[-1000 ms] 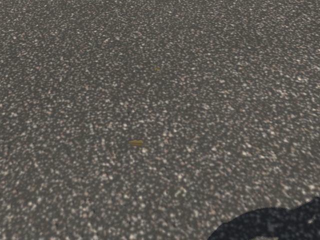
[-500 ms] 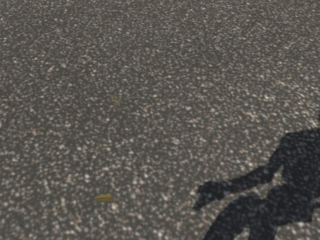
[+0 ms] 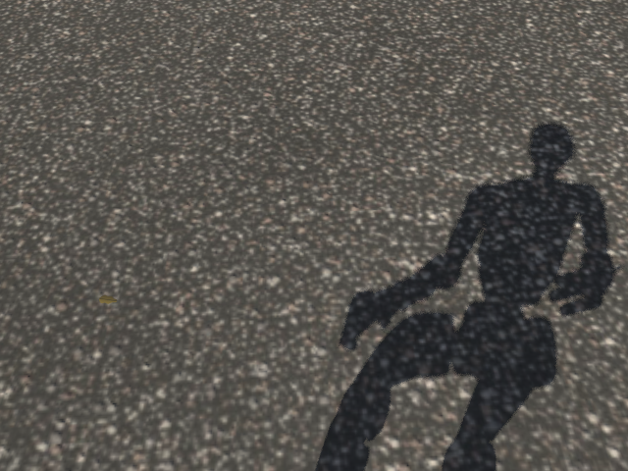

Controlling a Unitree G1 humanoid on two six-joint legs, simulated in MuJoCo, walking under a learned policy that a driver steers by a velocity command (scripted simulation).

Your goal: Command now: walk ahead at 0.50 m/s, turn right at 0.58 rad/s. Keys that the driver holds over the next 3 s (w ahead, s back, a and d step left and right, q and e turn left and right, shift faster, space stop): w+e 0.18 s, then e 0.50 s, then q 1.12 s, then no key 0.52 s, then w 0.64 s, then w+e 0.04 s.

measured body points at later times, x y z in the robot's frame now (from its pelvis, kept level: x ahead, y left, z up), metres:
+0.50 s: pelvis +0.24 +0.05 +0.00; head +0.29 +0.05 +0.44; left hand +0.44 +0.30 -0.11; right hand +0.32 -0.25 -0.10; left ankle +0.33 +0.14 -0.74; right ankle +0.19 -0.07 -0.66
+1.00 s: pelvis +0.28 -0.01 +0.00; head +0.30 -0.03 +0.45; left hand +0.56 +0.13 -0.08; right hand +0.25 -0.31 -0.13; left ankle +0.32 +0.14 -0.70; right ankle +0.25 -0.10 -0.74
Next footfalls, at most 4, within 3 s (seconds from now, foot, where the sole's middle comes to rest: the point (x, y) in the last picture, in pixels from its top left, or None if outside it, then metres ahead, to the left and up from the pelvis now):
0.28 left None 0.37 0.13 -0.78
0.74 right None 0.29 -0.12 -0.78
1.18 left None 0.34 0.11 -0.78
1.72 right None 0.37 -0.10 -0.78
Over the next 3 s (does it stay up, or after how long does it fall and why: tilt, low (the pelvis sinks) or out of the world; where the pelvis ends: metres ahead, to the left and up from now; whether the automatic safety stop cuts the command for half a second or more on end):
stays up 0.53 0.05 -0.01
